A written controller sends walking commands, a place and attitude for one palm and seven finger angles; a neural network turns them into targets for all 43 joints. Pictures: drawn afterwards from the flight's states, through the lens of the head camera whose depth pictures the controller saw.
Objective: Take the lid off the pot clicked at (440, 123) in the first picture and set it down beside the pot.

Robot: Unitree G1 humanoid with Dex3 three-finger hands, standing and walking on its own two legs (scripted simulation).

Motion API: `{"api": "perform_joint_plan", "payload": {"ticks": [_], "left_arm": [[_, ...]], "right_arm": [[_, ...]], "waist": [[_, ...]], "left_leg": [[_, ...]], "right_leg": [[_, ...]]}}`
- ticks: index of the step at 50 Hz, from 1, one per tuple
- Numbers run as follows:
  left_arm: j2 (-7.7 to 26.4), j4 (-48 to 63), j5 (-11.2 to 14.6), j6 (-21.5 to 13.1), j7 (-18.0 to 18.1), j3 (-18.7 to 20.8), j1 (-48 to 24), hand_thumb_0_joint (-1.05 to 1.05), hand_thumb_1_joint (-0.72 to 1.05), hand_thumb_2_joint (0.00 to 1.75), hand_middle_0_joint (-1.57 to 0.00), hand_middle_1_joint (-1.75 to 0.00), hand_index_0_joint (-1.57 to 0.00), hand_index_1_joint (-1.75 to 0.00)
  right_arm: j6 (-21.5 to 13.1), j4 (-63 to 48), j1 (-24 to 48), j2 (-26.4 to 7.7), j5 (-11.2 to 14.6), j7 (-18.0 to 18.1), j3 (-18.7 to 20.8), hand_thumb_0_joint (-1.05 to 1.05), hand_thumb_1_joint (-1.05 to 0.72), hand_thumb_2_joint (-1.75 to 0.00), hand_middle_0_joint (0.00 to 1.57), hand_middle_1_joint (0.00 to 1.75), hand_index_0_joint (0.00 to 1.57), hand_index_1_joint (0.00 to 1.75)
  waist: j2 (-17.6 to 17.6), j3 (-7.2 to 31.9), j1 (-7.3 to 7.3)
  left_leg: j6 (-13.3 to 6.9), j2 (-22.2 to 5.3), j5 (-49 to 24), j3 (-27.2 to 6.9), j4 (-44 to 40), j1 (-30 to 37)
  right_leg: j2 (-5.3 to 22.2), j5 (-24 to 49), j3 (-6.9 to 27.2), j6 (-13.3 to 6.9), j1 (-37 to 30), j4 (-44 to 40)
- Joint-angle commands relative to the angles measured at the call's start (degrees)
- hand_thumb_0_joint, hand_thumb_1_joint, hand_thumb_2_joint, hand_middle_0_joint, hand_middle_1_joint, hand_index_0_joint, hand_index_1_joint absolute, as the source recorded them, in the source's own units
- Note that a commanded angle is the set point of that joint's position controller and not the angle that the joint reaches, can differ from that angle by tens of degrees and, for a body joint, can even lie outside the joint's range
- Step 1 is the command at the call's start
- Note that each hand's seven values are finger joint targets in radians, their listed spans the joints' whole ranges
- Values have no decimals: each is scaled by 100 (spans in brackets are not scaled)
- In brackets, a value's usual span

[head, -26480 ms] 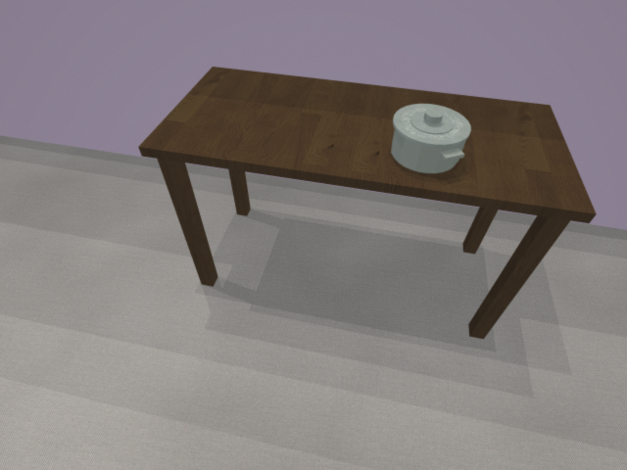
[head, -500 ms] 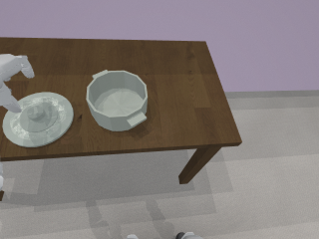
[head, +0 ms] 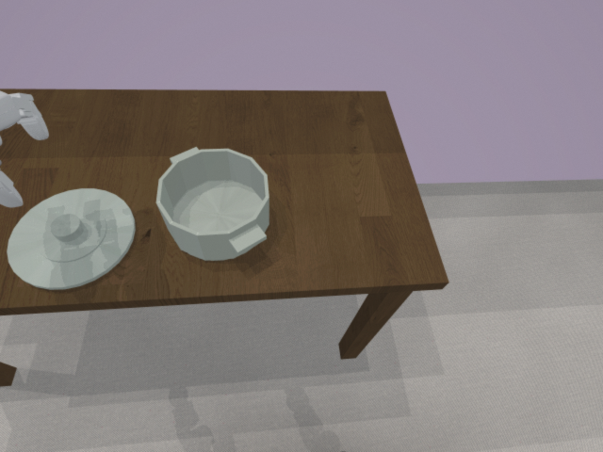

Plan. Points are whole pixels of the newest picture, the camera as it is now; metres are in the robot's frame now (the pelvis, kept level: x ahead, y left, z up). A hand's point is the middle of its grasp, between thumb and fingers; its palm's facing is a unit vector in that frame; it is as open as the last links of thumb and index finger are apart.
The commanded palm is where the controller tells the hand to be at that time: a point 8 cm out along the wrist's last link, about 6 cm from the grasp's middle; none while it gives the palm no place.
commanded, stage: raise the empty hand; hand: left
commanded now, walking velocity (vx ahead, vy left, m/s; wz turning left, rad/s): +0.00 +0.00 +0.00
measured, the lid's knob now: (67, 227) +0.46 +0.36 -0.06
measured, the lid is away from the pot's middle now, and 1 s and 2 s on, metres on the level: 0.24 0.24 0.24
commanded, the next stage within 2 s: draw the hand back to the body in 0.02 s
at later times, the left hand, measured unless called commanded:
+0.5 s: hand (8, 187) +0.41 +0.34 +0.11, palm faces -0.40 -0.12 -0.91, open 10.9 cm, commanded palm +0.41 +0.34 +0.16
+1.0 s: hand (49, 163) +0.41 +0.27 +0.15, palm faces +0.45 -0.83 -0.33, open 10.3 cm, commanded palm +0.34 +0.31 +0.17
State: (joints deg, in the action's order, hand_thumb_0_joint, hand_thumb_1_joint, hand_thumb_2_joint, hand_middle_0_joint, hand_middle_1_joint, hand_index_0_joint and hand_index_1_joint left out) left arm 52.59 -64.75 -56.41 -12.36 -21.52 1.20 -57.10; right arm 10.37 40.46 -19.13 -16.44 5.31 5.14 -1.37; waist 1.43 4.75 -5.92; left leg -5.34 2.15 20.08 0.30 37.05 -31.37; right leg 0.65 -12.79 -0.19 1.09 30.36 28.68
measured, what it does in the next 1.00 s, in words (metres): stands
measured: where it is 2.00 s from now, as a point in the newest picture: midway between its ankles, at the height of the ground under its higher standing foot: outside the picture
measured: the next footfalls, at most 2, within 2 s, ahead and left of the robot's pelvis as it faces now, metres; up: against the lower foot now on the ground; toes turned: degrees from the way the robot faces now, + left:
none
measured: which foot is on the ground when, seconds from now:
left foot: down 0.00-1.00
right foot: down 0.00-1.00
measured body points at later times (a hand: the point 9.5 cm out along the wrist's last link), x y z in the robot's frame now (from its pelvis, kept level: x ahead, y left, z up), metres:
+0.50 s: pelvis +0.00 -0.02 +0.00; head +0.07 -0.02 +0.45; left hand +0.43 +0.34 +0.16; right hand +0.05 -0.30 -0.12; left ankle -0.03 +0.05 -0.73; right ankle +0.00 -0.17 -0.72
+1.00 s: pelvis +0.02 -0.04 +0.02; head +0.05 -0.04 +0.47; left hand +0.38 +0.31 +0.17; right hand +0.12 -0.30 -0.09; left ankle -0.03 +0.05 -0.72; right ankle +0.00 -0.17 -0.72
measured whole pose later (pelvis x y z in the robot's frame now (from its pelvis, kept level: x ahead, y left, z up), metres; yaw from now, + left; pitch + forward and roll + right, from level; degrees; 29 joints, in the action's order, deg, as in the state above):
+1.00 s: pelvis +0.02 -0.04 +0.02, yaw +0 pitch +3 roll -2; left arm 31.2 -35.7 -0.2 -6.6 3.9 21.5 -24.3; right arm 0.3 37.5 -16.9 -15.1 3.4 4.0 -2.2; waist 1.5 0.5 -2.7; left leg -1.7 0.3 18.2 -0.1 26.0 -10.9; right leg -1.1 -13.1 -0.4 0.1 12.3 22.3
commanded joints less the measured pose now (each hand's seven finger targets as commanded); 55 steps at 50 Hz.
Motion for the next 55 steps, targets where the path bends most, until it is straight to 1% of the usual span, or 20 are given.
{"api": "perform_joint_plan", "payload": {"ticks": [1,5,9,13,16,22,24,27,30,31,32,33,35,37,39,41,44,48,51,55], "left_arm": [[1434,803,115,10,101,132,-2210,0,14,33,-26,-102,-26,-102],[1700,1096,59,-12,107,266,-2498,0,14,33,-26,-102,-26,-102],[2164,1693,97,-148,217,855,-2385,0,14,33,-26,-102,-26,-102],[2201,1181,187,-97,296,1083,-1479,0,14,33,-26,-102,-26,-102],[1430,1076,200,64,222,411,-1266,0,14,33,-26,-102,-26,-102],[2209,2142,356,-68,188,1197,-1362,0,14,33,-26,-102,-26,-102],[2145,1987,443,-56,181,1216,-1158,0,14,33,-26,-102,-26,-102],[1645,2048,405,-28,193,864,-932,0,14,33,-26,-102,-26,-102],[1489,2263,433,-8,177,799,-591,0,14,33,-26,-102,-26,-102],[-119,2572,3850,-20,956,1210,-1250,0,14,33,-26,-102,-26,-102],[-226,2002,4197,105,1354,1085,-500,0,14,33,-26,-102,-26,-102],[-406,2441,4319,133,1566,945,-597,0,14,33,-26,-102,-26,-102],[430,2520,4967,181,1973,2003,-240,0,14,33,-26,-102,-26,-102],[824,3218,5126,103,2251,2441,-494,0,16,34,-26,-100,-26,-100],[152,3692,5297,43,2390,2056,-611,0,20,37,-26,-96,-26,-96],[-35,3925,5401,53,2512,2108,-265,0,24,40,-26,-93,-26,-93],[-135,3579,5574,217,2652,2496,1286,0,29,44,-25,-87,-25,-87],[-347,4206,5757,237,2648,2509,1748,0,37,50,-25,-80,-25,-80],[-252,4970,5793,189,2678,2634,1689,0,43,54,-24,-75,-24,-75],[-652,5166,5835,301,2695,2461,2104,0,50,60,-23,-68,-23,-68]], "right_arm": [[-86,-299,-549,-1097,16,62,320,0,-90,-90,20,30,20,30],[-28,-307,-544,-1112,-14,73,328,0,-90,-90,20,30,20,30],[-13,-404,-487,-1049,-64,88,383,0,-90,-90,20,30,20,30],[23,-512,-325,-1020,-54,16,348,0,-90,-90,20,30,20,30],[10,-606,-163,-998,6,-62,338,0,-90,-90,20,30,20,30],[90,-700,-46,-956,-41,-4,381,0,-90,-90,20,30,20,30],[79,-697,32,-959,-30,14,357,0,-90,-90,20,30,20,30],[52,-715,192,-902,-23,-27,355,0,-90,-90,20,30,20,30],[33,-807,339,-875,-11,-92,349,0,-90,-90,20,30,20,30],[-182,-1135,-483,-534,66,27,314,0,-90,-90,20,30,20,30],[-286,-1015,-268,-717,49,53,241,0,-90,-90,20,30,20,30],[-379,-1078,-65,-694,56,75,211,0,-90,-90,20,30,20,30],[-516,-1031,-38,-881,-37,158,206,0,-90,-90,20,30,20,30],[-690,-1031,2,-873,-87,144,176,0,-90,-90,20,30,20,30],[-919,-984,118,-777,-116,107,183,0,-90,-90,20,30,20,30],[-1108,-898,152,-760,-148,47,191,0,-90,-90,20,30,20,30],[-1181,-848,174,-736,-199,-17,182,0,-90,-90,20,30,20,30],[-1259,-913,348,-746,-204,-43,231,0,-90,-90,20,30,20,30],[-1390,-893,488,-730,-205,-50,256,0,-90,-90,20,30,20,30],[-1475,-849,589,-684,-203,-41,269,0,-90,-90,20,30,20,30]], "waist": [[828,1782,-6],[820,2141,-9],[1134,2869,115],[689,2385,209],[598,1752,164],[711,2538,222],[434,2266,224],[792,1874,220],[661,1716,282],[1017,1172,-85],[641,889,74],[401,842,81],[-250,1307,282],[297,1899,362],[988,1729,304],[1386,1462,350],[792,970,534],[305,986,559],[383,1164,545],[337,1092,533]], "left_leg": [[425,-323,-3671,-332,-271,1935],[354,-277,-3445,-292,-223,1925],[405,-268,-4287,-394,-171,2435],[306,-212,-4019,-299,-227,1962],[236,-196,-3228,-177,-409,1612],[123,-148,-3628,-265,-345,2141],[80,-146,-3159,-223,-430,1875],[128,-143,-3164,-222,-492,1923],[108,-147,-2834,-220,-542,1886],[470,-487,-2534,-422,-921,2803],[446,-618,-1802,-690,-1010,2923],[435,-676,-1315,-781,-1191,2847],[299,-547,-1419,-472,-1156,2446],[406,-478,-2146,-352,-1145,2633],[538,-547,-2654,-333,-1169,2935],[570,-594,-2928,-337,-1176,3076],[494,-565,-3109,-232,-1207,2507],[405,-545,-3063,-122,-1269,2367],[352,-534,-3333,-88,-1214,2599],[329,-499,-3330,-5,-1226,2662]], "right_leg": [[-308,1232,-359,-387,-202,-21],[-307,1286,-306,-383,-429,16],[-296,1653,-321,-379,-743,77],[-276,1781,-324,-351,-958,53],[-237,1578,-308,-373,-831,-52],[-216,1874,-261,-354,-1350,-36],[-192,1773,-297,-340,-1417,-65],[-185,1592,-328,-377,-1161,-134],[-162,1418,-329,-390,-1191,-182],[-12,1003,-327,-517,-758,-242],[-54,487,-328,-493,-666,-375],[-32,331,-321,-477,-680,-418],[47,780,-196,-459,-1561,-488],[67,1277,-150,-445,-2050,-442],[77,1462,-192,-447,-1981,-513],[53,1473,-188,-452,-1925,-623],[73,1924,-267,-441,-2424,-570],[89,2287,-263,-379,-2749,-530],[96,2587,-194,-338,-2848,-558],[99,2728,-179,-309,-2871,-583]]}}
